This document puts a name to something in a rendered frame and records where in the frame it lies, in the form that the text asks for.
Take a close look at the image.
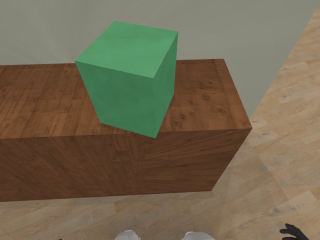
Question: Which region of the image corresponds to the carton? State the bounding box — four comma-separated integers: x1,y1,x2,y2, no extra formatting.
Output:
75,21,178,138

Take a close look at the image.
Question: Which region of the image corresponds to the robot right hand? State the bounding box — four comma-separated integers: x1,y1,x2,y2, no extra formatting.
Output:
279,223,309,240

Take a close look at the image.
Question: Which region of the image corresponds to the pedestal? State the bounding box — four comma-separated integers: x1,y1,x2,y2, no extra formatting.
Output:
0,58,253,202

